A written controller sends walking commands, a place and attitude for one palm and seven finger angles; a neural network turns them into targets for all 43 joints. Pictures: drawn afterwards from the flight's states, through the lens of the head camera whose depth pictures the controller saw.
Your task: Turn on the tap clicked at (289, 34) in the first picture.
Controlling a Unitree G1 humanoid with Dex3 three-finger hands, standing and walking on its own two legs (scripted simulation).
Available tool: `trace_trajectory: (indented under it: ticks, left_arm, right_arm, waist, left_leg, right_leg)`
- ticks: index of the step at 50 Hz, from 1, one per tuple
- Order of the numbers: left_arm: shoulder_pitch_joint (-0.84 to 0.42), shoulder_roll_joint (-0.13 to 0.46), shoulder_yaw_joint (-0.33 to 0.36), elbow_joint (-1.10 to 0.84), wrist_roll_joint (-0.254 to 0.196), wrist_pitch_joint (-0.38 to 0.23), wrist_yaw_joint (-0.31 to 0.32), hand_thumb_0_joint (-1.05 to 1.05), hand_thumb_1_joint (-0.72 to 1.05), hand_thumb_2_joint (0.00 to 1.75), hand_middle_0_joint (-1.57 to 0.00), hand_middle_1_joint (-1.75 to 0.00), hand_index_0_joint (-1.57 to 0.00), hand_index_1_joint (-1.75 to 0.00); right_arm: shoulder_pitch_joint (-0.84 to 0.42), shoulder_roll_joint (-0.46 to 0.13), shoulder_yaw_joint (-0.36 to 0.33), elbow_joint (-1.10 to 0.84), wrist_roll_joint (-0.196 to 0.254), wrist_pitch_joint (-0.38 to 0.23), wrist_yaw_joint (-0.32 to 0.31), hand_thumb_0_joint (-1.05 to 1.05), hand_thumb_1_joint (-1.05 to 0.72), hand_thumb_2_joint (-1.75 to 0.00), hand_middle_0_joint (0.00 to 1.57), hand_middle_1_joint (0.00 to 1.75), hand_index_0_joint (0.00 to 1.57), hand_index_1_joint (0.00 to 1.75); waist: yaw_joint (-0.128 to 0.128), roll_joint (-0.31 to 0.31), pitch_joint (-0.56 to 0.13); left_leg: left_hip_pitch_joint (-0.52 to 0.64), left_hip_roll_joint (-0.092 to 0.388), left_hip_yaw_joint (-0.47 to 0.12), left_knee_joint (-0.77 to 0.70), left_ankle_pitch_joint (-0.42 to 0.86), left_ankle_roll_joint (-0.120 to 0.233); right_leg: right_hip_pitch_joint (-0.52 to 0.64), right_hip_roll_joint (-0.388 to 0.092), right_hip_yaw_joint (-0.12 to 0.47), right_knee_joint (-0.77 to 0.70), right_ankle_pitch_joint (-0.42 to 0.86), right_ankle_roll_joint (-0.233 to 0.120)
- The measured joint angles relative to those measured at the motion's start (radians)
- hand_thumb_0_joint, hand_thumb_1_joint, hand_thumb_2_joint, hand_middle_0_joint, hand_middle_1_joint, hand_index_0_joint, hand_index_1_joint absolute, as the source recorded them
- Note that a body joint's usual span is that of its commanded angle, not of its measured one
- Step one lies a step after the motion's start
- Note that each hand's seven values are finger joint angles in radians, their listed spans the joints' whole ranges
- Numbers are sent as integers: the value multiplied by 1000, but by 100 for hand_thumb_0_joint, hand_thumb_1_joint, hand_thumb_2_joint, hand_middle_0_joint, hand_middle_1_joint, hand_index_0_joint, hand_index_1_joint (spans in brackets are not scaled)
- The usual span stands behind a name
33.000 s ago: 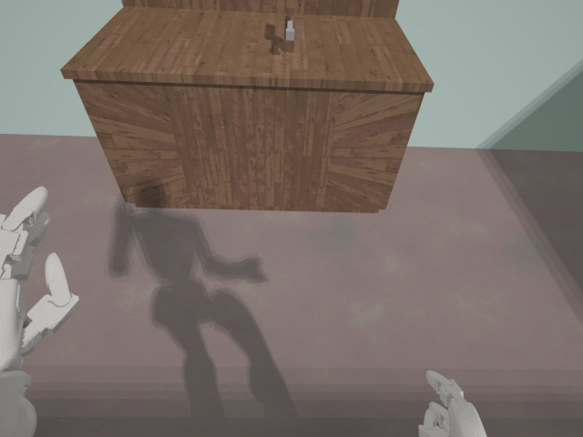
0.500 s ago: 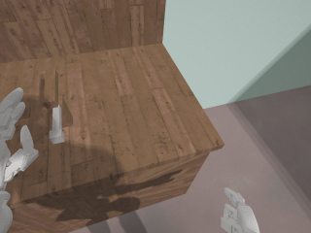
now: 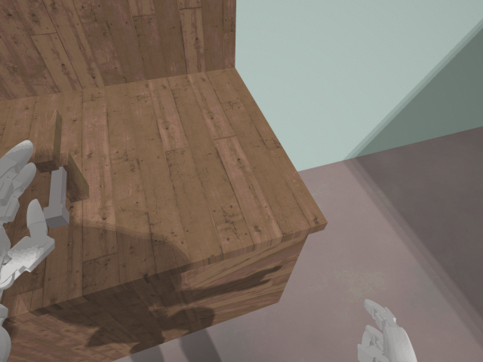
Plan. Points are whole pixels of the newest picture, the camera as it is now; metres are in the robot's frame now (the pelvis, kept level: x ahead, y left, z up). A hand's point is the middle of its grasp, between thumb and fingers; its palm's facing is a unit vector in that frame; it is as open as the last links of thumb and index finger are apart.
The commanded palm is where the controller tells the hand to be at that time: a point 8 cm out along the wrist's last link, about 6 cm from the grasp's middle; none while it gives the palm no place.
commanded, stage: come to a stop and stand still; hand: left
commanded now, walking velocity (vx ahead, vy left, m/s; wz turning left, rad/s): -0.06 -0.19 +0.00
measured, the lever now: (56, 216) +0.32 +0.33 +0.05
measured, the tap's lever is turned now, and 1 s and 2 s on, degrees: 0 0 0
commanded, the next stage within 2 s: look again from close up in 1.06 s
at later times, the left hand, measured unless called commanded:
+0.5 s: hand out of the picture +0.20 +0.29 +0.15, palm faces +0.33 -0.85 -0.40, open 7.4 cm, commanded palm +0.15 +0.32 +0.18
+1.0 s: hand out of the picture +0.22 +0.35 +0.17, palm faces +0.38 -0.85 -0.36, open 7.4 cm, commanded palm +0.16 +0.38 +0.18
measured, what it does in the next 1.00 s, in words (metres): shifts its weight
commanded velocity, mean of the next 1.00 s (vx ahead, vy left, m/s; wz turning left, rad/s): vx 0.00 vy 0.00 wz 0.00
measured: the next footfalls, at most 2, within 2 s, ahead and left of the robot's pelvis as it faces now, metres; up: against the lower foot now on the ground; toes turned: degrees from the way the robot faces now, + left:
none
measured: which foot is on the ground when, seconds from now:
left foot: down 0.00-1.00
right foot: down 0.00-1.00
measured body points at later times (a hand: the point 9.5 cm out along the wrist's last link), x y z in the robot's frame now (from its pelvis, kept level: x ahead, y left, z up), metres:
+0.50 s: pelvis -0.02 +0.05 +0.00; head +0.01 +0.06 +0.45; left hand +0.17 +0.34 +0.18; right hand +0.14 -0.19 -0.08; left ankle +0.01 +0.15 -0.74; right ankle +0.01 -0.05 -0.73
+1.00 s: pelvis +0.00 +0.09 +0.01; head +0.03 +0.13 +0.45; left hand +0.20 +0.39 +0.18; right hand +0.19 -0.12 -0.06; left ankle +0.01 +0.15 -0.73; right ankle +0.01 -0.05 -0.73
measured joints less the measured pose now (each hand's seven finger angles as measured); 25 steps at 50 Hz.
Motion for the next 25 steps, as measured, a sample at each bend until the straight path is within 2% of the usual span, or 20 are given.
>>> trace_trajectory:
  ticks: [7,8,9,11,14,18,21,25]
  left_arm:
    - [2,7,5,6,4,-1,4,2,89,90,-21,-31,-21,-30]
    - [-48,35,14,26,41,0,-21,2,89,90,-21,-31,-21,-30]
    - [-123,78,34,77,58,-27,-46,2,88,90,-21,-31,-22,-30]
    - [-224,114,80,180,47,-68,-57,2,88,90,-22,-31,-22,-30]
    - [-213,58,99,198,27,-61,-27,2,89,90,-21,-31,-21,-30]
    - [-70,-28,4,106,28,-73,-13,2,89,90,-20,-30,-21,-30]
    - [1,-37,-40,68,35,-85,-17,2,89,90,-21,-31,-21,-30]
    - [-19,-21,-22,86,43,-90,-2,2,88,90,-21,-31,-22,-30]
  right_arm:
    - [-4,7,9,-6,5,4,4,2,-90,-90,20,30,20,30]
    - [6,12,0,5,-4,-23,1,2,-90,-90,20,30,20,30]
    - [15,20,-4,20,-10,-45,-3,2,-90,-90,20,30,20,30]
    - [17,16,2,22,-7,-62,10,2,-90,-90,20,30,20,30]
    - [3,-14,2,-9,1,-77,41,2,-90,-90,20,30,21,30]
    - [-6,-28,-3,-5,6,-81,45,2,-90,-90,20,30,21,30]
    - [6,-12,5,16,0,-77,25,2,-90,-90,20,30,20,30]
    - [30,11,27,34,-8,-79,6,2,-91,-90,20,30,20,30]
  waist:
    - [-2,7,5]
    - [21,5,16]
    - [43,-8,24]
    - [64,-17,35]
    - [40,7,52]
    - [3,32,49]
    - [6,15,36]
    - [31,-13,29]
  left_leg:
    - [2,3,-4,3,-2,5]
    - [9,5,-3,-1,0,9]
    - [15,1,0,-17,14,16]
    - [19,-2,15,-41,36,23]
    - [12,-13,35,-25,31,14]
    - [4,-34,37,-1,17,38]
    - [12,-56,25,-13,28,50]
    - [36,-76,30,-48,41,69]
  right_leg:
    - [9,3,-4,-9,3,0]
    - [19,5,-3,-20,9,6]
    - [21,2,-1,-29,17,12]
    - [10,-4,8,-28,29,22]
    - [-15,-18,25,16,17,31]
    - [-14,-35,31,25,13,34]
    - [-5,-47,35,13,17,46]
    - [17,-66,41,-14,30,65]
